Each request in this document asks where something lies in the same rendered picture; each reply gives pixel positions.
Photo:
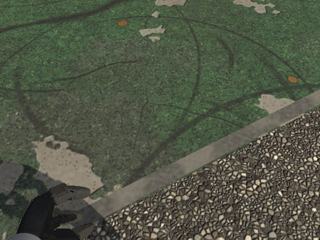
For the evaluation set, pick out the robot left hand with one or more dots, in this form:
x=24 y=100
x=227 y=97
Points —
x=41 y=218

